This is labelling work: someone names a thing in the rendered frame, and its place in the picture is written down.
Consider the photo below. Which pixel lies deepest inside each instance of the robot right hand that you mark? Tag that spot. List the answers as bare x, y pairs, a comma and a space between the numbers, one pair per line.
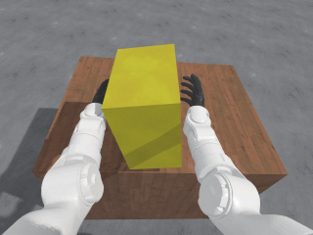
197, 96

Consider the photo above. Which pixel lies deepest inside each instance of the left robot forearm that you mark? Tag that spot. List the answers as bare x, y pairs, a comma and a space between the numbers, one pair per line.
87, 139

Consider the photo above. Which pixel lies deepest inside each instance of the robot right upper arm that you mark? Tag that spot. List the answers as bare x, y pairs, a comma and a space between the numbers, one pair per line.
233, 205

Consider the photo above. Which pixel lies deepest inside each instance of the carton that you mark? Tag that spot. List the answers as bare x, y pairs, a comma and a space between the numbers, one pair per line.
142, 106

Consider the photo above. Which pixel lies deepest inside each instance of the robot left hand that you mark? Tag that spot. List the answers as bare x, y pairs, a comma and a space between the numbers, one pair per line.
101, 92

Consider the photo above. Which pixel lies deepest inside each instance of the pedestal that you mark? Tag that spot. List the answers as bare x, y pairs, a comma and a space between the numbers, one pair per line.
166, 192

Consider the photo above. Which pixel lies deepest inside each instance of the right robot forearm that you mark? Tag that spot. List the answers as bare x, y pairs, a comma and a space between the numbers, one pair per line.
205, 148

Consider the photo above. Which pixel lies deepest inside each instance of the robot left upper arm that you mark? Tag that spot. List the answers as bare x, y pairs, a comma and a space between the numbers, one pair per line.
68, 191

